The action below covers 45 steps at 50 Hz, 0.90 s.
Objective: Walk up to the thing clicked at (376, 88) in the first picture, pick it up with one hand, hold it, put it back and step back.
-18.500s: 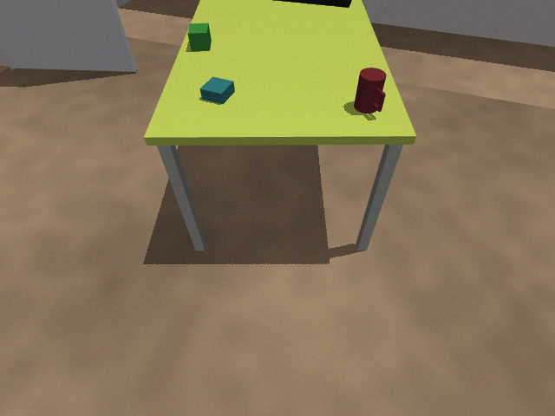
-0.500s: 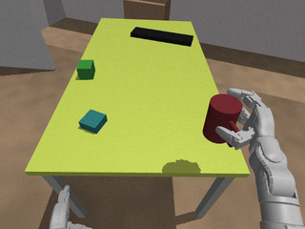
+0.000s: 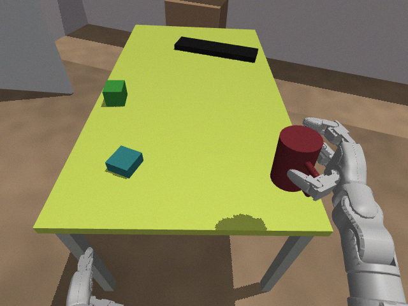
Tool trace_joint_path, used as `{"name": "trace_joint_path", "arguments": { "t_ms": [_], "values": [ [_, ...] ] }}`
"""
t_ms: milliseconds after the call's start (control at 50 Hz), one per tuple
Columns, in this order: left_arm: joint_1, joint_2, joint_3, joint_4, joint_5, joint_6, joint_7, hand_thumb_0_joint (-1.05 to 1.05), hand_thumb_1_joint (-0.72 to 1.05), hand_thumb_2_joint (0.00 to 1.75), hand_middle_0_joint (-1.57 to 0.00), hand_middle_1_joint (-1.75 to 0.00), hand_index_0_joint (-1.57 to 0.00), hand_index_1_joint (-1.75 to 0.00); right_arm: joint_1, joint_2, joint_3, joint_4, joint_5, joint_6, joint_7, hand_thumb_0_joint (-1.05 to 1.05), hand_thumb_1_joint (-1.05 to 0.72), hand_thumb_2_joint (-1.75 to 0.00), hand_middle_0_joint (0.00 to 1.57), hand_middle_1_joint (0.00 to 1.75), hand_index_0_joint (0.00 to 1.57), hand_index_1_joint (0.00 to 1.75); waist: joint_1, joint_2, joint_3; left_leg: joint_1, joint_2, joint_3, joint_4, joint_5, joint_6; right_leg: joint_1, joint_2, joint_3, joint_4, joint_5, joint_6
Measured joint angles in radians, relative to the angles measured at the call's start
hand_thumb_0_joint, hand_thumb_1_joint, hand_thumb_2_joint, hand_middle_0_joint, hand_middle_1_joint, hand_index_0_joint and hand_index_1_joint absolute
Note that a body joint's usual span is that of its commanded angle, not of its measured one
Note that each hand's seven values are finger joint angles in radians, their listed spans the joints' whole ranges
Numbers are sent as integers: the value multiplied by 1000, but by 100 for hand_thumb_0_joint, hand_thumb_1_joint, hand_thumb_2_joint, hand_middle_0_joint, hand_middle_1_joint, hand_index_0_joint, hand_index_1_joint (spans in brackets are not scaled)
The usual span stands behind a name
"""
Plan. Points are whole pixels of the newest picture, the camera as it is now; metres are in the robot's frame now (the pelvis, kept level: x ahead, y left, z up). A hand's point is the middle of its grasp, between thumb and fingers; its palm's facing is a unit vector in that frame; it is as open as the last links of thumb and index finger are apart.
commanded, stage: hold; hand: right
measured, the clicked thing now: (298, 165) +0.34 -0.15 +0.13
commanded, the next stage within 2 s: crouch in 0.10 s
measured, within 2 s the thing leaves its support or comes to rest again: neither
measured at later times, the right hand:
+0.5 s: hand (305, 162) +0.35 -0.17 +0.12, palm faces +0.16 +0.99 -0.01, open 12.6 cm
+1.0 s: hand (295, 158) +0.42 -0.19 +0.06, palm faces +0.16 +0.99 +0.01, open 12.7 cm
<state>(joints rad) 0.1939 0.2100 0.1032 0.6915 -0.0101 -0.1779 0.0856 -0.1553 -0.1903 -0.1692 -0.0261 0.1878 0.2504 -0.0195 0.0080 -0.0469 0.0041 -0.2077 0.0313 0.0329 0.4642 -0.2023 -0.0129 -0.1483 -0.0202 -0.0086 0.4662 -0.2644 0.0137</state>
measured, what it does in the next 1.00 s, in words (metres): stands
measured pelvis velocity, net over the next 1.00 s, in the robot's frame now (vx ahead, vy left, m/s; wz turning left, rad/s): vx -0.01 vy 0.00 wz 0.03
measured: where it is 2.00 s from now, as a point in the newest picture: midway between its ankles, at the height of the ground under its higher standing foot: outside the picture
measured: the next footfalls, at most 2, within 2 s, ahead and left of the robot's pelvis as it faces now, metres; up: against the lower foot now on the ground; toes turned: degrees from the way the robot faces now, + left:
none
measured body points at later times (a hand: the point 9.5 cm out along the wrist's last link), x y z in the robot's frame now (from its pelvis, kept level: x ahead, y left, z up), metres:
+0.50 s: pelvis -0.01 +0.00 +0.00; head -0.01 +0.02 +0.45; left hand +0.16 +0.26 -0.08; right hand +0.34 -0.22 +0.12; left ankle +0.03 +0.13 -0.74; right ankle -0.01 -0.13 -0.74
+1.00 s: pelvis -0.01 +0.00 -0.02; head +0.04 -0.01 +0.43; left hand +0.13 +0.27 -0.09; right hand +0.41 -0.24 +0.06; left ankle +0.03 +0.13 -0.74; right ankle -0.01 -0.13 -0.74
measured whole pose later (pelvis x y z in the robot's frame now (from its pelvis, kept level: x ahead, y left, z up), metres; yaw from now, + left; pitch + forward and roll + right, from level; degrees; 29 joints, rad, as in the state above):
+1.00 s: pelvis -0.01 +0.00 -0.02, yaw +2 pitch +7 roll +0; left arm 0.21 0.21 0.05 0.57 0.01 -0.17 0.08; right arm -0.55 -0.33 -0.32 0.84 0.14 -0.24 0.04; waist 0.10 0.02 -0.01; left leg -0.50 0.02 0.01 0.61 -0.23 -0.01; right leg -0.44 -0.04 -0.03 0.65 -0.32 0.01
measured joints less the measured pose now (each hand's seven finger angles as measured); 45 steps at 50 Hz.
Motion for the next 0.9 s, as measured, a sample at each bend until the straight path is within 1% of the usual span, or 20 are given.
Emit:
{"name": "trace_joint_path", "arguments": {
  "t_ms": [140,220,300,400,480,620,760,900],
  "values": [
    [-2,2,-1,1,-2,8,-3,-1,-54,6,-5,-5,-4,-5,-23,-3,-10,21,2,10,0,0,61,-130,46,85,45,85,0,2,-5,3,-1,0,0,-1,1,4,-1,0,-2,0,1],
    [4,3,0,-11,-4,14,-9,-1,-53,6,-5,-5,-4,-5,-19,1,-8,16,-1,14,1,0,61,-130,46,85,45,85,-1,2,-4,4,-1,0,-3,1,1,5,-1,0,-6,2,1],
    [3,0,-15,-7,-6,11,-9,-1,-53,6,-5,-5,-4,-5,-15,7,-5,21,0,14,2,0,61,-129,46,84,45,85,-1,4,-2,2,-2,0,-3,1,2,3,-2,0,-5,2,2],
    [-8,-14,-20,2,0,13,-15,-1,-53,6,-5,-5,-4,-5,-45,5,-11,96,-7,-4,-2,0,61,-127,47,84,45,84,4,7,3,-10,-2,3,3,2,3,-11,-2,3,3,3,2],
    [-7,-16,-21,-17,2,1,-12,-1,-53,6,-5,-4,-4,-5,-96,-13,-32,210,-16,-55,-1,0,61,-125,47,83,46,83,15,16,12,-32,-2,2,16,2,4,-32,-2,3,15,3,3],
    [-1,-5,-26,-38,5,-19,-4,-1,-53,5,-5,-4,-4,-4,-211,-54,-71,452,-27,-191,14,0,61,-123,47,83,46,82,38,47,11,-100,-4,-7,50,-1,6,-96,-5,-5,48,-3,5],
    [1,3,-37,-57,8,-5,-6,-1,-53,5,-5,-4,-5,-4,-301,-89,-103,646,-33,-324,35,0,61,-121,47,83,47,82,65,61,8,-176,-11,-20,83,-3,5,-171,-11,-17,95,-19,3],
    [5,-1,-50,-89,14,10,-10,-1,-53,6,-5,-4,-5,-5,-363,-118,-134,786,-42,-431,53,0,61,-123,47,83,46,82,86,64,-3,-245,-15,-25,115,-11,2,-246,-16,-21,144,-38,-1]
  ]
}}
